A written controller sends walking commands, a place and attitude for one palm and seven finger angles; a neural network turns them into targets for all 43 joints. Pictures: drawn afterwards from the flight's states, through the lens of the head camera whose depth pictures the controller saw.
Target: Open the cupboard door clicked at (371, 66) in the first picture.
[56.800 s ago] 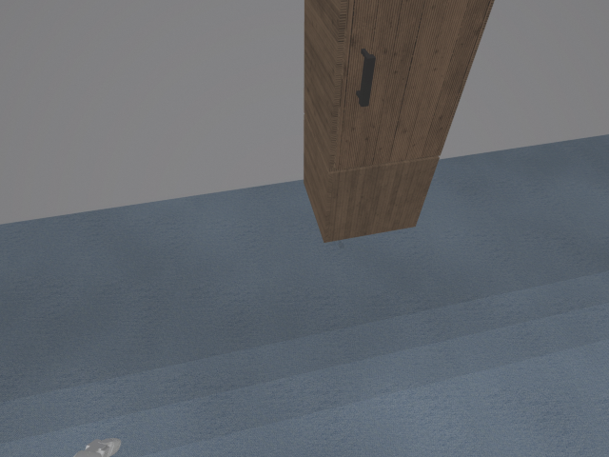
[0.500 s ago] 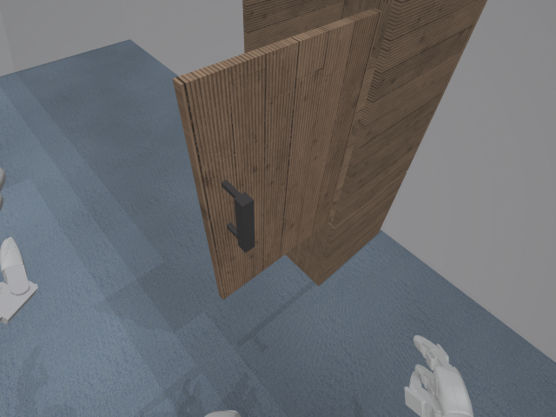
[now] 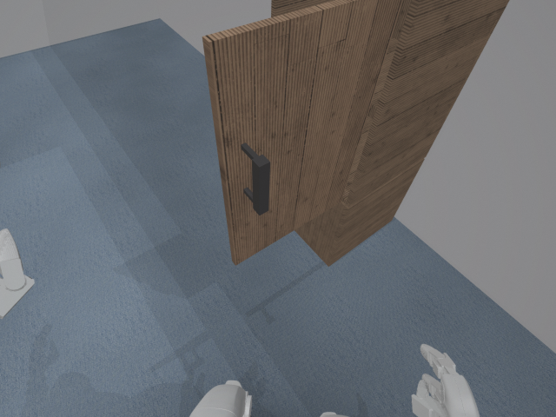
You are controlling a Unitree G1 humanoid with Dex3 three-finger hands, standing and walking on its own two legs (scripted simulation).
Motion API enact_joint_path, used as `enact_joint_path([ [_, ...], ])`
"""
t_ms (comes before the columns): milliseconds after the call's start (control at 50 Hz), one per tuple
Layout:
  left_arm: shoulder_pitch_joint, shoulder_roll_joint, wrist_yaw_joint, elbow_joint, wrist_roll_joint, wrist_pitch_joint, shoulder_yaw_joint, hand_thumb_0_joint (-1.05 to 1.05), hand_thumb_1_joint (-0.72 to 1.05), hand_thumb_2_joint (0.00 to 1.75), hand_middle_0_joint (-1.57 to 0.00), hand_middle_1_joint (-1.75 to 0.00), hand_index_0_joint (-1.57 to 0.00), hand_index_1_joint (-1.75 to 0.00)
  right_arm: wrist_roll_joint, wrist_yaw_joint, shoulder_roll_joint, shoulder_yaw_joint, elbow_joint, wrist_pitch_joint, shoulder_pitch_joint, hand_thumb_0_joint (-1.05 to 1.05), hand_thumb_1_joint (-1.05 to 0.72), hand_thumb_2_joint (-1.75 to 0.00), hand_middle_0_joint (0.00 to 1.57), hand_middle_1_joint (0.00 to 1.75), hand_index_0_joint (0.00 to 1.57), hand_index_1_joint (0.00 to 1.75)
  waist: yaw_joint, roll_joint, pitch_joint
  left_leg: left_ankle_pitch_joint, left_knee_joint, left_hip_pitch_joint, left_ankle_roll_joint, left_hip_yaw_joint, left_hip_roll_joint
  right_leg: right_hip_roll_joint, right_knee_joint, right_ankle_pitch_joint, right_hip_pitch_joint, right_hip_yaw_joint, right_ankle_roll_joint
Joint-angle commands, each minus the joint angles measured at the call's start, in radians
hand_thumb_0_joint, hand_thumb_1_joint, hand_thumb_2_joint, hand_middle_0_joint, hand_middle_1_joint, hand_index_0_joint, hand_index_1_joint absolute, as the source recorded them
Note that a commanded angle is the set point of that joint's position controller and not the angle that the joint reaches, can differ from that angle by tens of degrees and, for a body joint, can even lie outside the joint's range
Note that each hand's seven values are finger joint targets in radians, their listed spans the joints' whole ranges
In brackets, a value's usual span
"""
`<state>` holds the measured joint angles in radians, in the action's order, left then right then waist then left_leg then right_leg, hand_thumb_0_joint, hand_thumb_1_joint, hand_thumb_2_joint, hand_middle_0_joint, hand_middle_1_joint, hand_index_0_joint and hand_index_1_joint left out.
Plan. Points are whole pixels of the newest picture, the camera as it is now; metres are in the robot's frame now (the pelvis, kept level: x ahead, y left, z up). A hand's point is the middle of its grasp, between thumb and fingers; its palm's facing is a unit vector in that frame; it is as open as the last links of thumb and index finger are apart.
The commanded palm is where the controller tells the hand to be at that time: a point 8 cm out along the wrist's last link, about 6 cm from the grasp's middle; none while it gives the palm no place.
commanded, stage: step back with the hand held close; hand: left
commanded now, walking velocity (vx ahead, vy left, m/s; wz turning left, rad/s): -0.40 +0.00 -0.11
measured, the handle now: (254, 179) +0.51 +0.09 +0.01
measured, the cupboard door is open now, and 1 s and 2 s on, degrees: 89 89 89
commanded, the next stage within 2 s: stop stepping back and stand still in 0.26 s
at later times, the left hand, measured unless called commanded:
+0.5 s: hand (36, 408) +0.11 +0.20 +0.18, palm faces +0.24 -0.81 -0.54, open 7.4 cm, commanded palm +0.04 +0.25 +0.19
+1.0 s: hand out of the picture +0.02 +0.22 +0.19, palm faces +0.33 -0.80 -0.50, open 7.4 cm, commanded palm -0.02 +0.26 +0.19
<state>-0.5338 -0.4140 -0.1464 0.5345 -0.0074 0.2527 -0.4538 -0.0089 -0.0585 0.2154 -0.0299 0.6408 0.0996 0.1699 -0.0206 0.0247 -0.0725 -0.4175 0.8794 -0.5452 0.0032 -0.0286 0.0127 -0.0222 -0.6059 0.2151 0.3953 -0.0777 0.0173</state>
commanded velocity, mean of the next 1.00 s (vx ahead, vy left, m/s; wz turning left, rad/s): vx -0.01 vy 0.06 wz -0.03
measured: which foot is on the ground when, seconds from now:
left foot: up 0.00-0.08, down 0.10-0.46, up 0.48-0.72, down 0.74-1.00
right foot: down 0.00-0.08, up 0.10-0.44, down 0.46-1.00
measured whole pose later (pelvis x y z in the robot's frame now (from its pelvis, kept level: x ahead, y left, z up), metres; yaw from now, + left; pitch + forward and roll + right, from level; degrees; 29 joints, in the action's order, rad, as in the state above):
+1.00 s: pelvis -0.20 -0.02 +0.01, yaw -7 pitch +0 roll +0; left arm -0.60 -0.44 -0.16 0.46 -0.03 0.24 -0.43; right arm 0.00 -0.08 0.21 0.00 0.62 0.09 0.25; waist 0.02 -0.02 0.06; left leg -0.32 0.59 -0.33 -0.03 -0.07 0.00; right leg -0.03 -0.52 0.33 0.20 0.06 -0.05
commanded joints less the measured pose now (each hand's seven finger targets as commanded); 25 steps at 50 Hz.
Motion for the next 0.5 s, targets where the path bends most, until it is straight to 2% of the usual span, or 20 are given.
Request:
enact_joint_path([
  [0, 0.072, -0.207, -0.031, 0.213, -0.005, 0.021, -0.106, 0.00, 0.90, 0.90, -0.20, -0.30, -0.20, -0.30, 0.000, -0.017, 0.077, -0.019, -0.151, 0.031, -0.077, 0.00, -0.90, -0.90, 0.20, 0.30, 0.20, 0.30, 0.037, 0.112, 0.179, 0.006, -0.173, 0.239, 0.014, 0.002, 0.003, 0.208, 0.204, -0.526, -0.034, -0.149, -0.117],
  [20, 0.078, -0.200, -0.030, 0.221, -0.012, 0.020, -0.097, 0.00, 0.90, 0.90, -0.20, -0.30, -0.20, -0.30, 0.004, -0.027, 0.087, -0.013, -0.147, 0.028, -0.083, 0.00, -0.90, -0.90, 0.20, 0.30, 0.20, 0.30, 0.042, 0.035, 0.178, 0.108, -0.369, 0.287, 0.015, -0.014, 0.013, 0.152, 0.152, -0.481, -0.044, -0.099, -0.075],
  [40, 0.096, -0.212, -0.028, 0.265, -0.017, 0.033, -0.099, 0.00, 0.90, 0.90, -0.20, -0.30, -0.20, -0.30, 0.008, -0.035, 0.114, -0.023, -0.154, 0.031, -0.084, 0.00, -0.90, -0.90, 0.20, 0.30, 0.20, 0.30, 0.040, -0.113, 0.188, 0.276, -0.513, 0.306, -0.005, 0.047, -0.074, 0.082, 0.056, -0.338, -0.052, -0.054, -0.025],
  [60, 0.099, -0.229, -0.032, 0.300, -0.007, 0.048, -0.130, 0.00, 0.90, 0.90, -0.20, -0.30, -0.20, -0.30, 0.005, -0.036, 0.140, -0.038, -0.172, 0.040, -0.083, 0.00, -0.90, -0.90, 0.20, 0.30, 0.20, 0.30, 0.013, -0.312, 0.233, 0.456, -0.585, 0.217, -0.079, 0.231, -0.273, -0.009, -0.124, -0.058, -0.108, 0.024, 0.022],
  [80, 0.075, -0.244, -0.034, 0.299, -0.006, 0.048, -0.144, 0.00, 0.90, 0.90, -0.20, -0.30, -0.20, -0.30, 0.002, -0.034, 0.119, -0.053, -0.174, 0.056, -0.070, 0.00, -0.90, -0.90, 0.20, 0.30, 0.20, 0.30, 0.011, -0.305, 0.263, 0.491, -0.615, 0.193, -0.139, 0.286, -0.371, -0.058, -0.334, 0.231, -0.105, 0.031, 0.019],
  [100, -0.022, -0.205, -0.024, 0.222, -0.030, 0.052, -0.152, 0.00, 0.90, 0.90, -0.20, -0.30, -0.20, -0.30, -0.001, -0.023, 0.107, -0.061, -0.171, 0.080, -0.053, 0.00, -0.90, -0.90, 0.20, 0.30, 0.20, 0.30, 0.018, -0.286, 0.302, 0.313, -0.654, 0.168, -0.163, 0.304, -0.407, -0.084, -0.549, 0.308, -0.086, 0.012, 0.005],
  [120, 0.008, -0.211, -0.024, 0.290, -0.042, 0.049, -0.153, 0.00, 0.90, 0.90, -0.20, -0.30, -0.20, -0.30, -0.008, -0.014, 0.113, -0.061, -0.171, 0.093, -0.047, 0.00, -0.90, -0.90, 0.20, 0.30, 0.20, 0.30, 0.023, -0.259, 0.258, 0.436, -0.603, 0.207, -0.179, 0.304, -0.409, -0.064, -0.579, 0.322, 0.020, -0.012, -0.002],
  [140, 0.012, -0.200, -0.027, 0.310, -0.048, 0.049, -0.149, 0.00, 0.90, 0.90, -0.20, -0.30, -0.20, -0.30, -0.014, -0.008, 0.110, -0.058, -0.145, 0.105, -0.038, 0.00, -0.90, -0.90, 0.20, 0.30, 0.20, 0.30, 0.019, -0.195, 0.246, 0.618, -0.545, 0.297, -0.179, 0.237, -0.388, -0.040, -0.556, 0.309, 0.082, -0.010, 0.002],
  [160, 0.001, -0.173, -0.027, 0.311, -0.047, 0.041, -0.118, 0.00, 0.90, 0.90, -0.20, -0.30, -0.20, -0.30, -0.007, -0.001, 0.111, -0.057, -0.130, 0.110, -0.043, 0.00, -0.90, -0.90, 0.20, 0.30, 0.20, 0.30, 0.012, -0.194, 0.258, 0.746, -0.512, 0.385, -0.161, 0.165, -0.356, -0.033, -0.517, 0.286, 0.107, 0.019, 0.007],
  [180, 0.023, -0.157, -0.024, 0.322, -0.043, 0.034, -0.093, 0.00, 0.90, 0.90, -0.20, -0.30, -0.20, -0.30, -0.006, 0.004, 0.112, -0.056, -0.130, 0.116, -0.056, 0.00, -0.90, -0.90, 0.20, 0.30, 0.20, 0.30, 0.010, -0.226, 0.262, 0.764, -0.508, 0.411, -0.144, 0.124, -0.343, -0.023, -0.478, 0.267, 0.093, 0.039, 0.010],
  [200, 0.033, -0.137, -0.021, 0.311, -0.041, 0.024, -0.060, 0.00, 0.90, 0.90, -0.20, -0.30, -0.20, -0.30, -0.005, 0.010, 0.111, -0.048, -0.126, 0.117, -0.054, 0.00, -0.90, -0.90, 0.20, 0.30, 0.20, 0.30, 0.018, -0.238, 0.254, 0.760, -0.526, 0.427, -0.138, 0.117, -0.335, -0.026, -0.446, 0.269, 0.089, 0.060, 0.013],
  [240, 0.076, -0.139, -0.020, 0.286, -0.044, -0.001, -0.043, 0.00, 0.90, 0.90, -0.20, -0.30, -0.20, -0.30, -0.008, 0.013, 0.114, -0.043, -0.124, 0.111, -0.064, 0.00, -0.90, -0.90, 0.20, 0.30, 0.20, 0.30, 0.027, -0.258, 0.235, 0.584, -0.587, 0.399, -0.134, 0.125, -0.335, -0.030, -0.382, 0.277, 0.041, 0.077, 0.011],
  [280, 0.075, -0.158, -0.023, 0.243, -0.046, -0.019, -0.053, 0.00, 0.90, 0.90, -0.20, -0.30, -0.20, -0.30, -0.014, 0.005, 0.114, -0.038, -0.126, 0.104, -0.075, 0.00, -0.90, -0.90, 0.20, 0.30, 0.20, 0.30, 0.034, -0.232, 0.209, 0.376, -0.653, 0.351, -0.134, 0.155, -0.337, -0.036, -0.305, 0.291, -0.013, 0.091, 0.007],
  [340, 0.043, -0.180, -0.023, 0.225, -0.066, -0.033, -0.081, 0.00, 0.90, 0.90, -0.20, -0.30, -0.20, -0.30, -0.015, 0.006, 0.111, -0.024, -0.145, 0.085, -0.096, 0.00, -0.90, -0.90, 0.20, 0.30, 0.20, 0.30, 0.021, -0.246, 0.238, 0.173, -0.717, 0.310, -0.109, 0.117, -0.308, -0.049, -0.098, 0.300, -0.140, 0.136, -0.014],
  [380, -0.051, -0.211, -0.018, 0.246, -0.069, -0.028, -0.122, 0.00, 0.90, 0.90, -0.20, -0.30, -0.20, -0.30, -0.007, 0.010, 0.115, -0.024, -0.173, 0.067, -0.082, 0.00, -0.90, -0.90, 0.20, 0.30, 0.20, 0.30, 0.008, -0.289, 0.264, 0.056, -0.677, 0.291, -0.054, 0.030, -0.215, -0.049, 0.166, 0.183, -0.258, 0.185, -0.035],
  [400, -0.082, -0.213, -0.013, 0.260, -0.075, -0.020, -0.123, 0.00, 0.90, 0.90, -0.20, -0.30, -0.20, -0.30, 0.001, 0.013, 0.102, -0.017, -0.187, 0.057, -0.082, 0.00, -0.90, -0.90, 0.20, 0.30, 0.20, 0.30, 0.015, -0.218, 0.249, 0.051, -0.597, 0.301, -0.022, -0.011, -0.155, -0.016, 0.320, 0.121, -0.264, 0.160, -0.046],
  [420, -0.093, -0.258, -0.012, 0.271, -0.072, -0.016, -0.149, 0.00, 0.90, 0.90, -0.20, -0.30, -0.20, -0.30, 0.003, 0.015, 0.094, -0.015, -0.194, 0.040, -0.080, 0.00, -0.90, -0.90, 0.20, 0.30, 0.20, 0.30, 0.028, -0.063, 0.228, 0.050, -0.404, 0.296, 0.021, -0.080, -0.079, 0.104, 0.411, 0.115, -0.186, 0.024, -0.090],
  [440, -0.094, -0.312, -0.021, 0.267, -0.073, -0.006, -0.194, 0.00, 0.90, 0.90, -0.20, -0.30, -0.20, -0.30, -0.001, 0.013, 0.084, -0.006, -0.189, 0.027, -0.083, 0.00, -0.90, -0.90, 0.20, 0.30, 0.20, 0.30, 0.016, 0.136, 0.210, 0.077, -0.156, 0.274, 0.037, -0.069, -0.035, 0.297, 0.478, 0.069, -0.046, -0.191, -0.150],
  [460, -0.076, -0.340, -0.038, 0.241, -0.063, 0.006, -0.227, 0.00, 0.90, 0.90, -0.20, -0.30, -0.20, -0.30, -0.016, 0.013, 0.088, 0.005, -0.175, 0.030, -0.067, 0.00, -0.90, -0.90, 0.20, 0.30, 0.20, 0.30, 0.004, 0.119, 0.201, 0.024, -0.018, 0.141, 0.021, -0.015, -0.052, 0.384, 0.431, -0.212, -0.088, -0.213, -0.195],
  [480, -0.061, -0.282, -0.034, 0.197, -0.071, -0.008, -0.174, 0.00, 0.90, 0.90, -0.20, -0.30, -0.20, -0.30, 0.026, 0.010, 0.083, 0.000, -0.176, 0.031, -0.050, 0.00, -0.90, -0.90, 0.20, 0.30, 0.20, 0.30, 0.020, 0.253, 0.243, 0.004, 0.064, 0.019, 0.028, 0.010, -0.003, 0.319, 0.315, -0.548, -0.249, -0.183, -0.140],
])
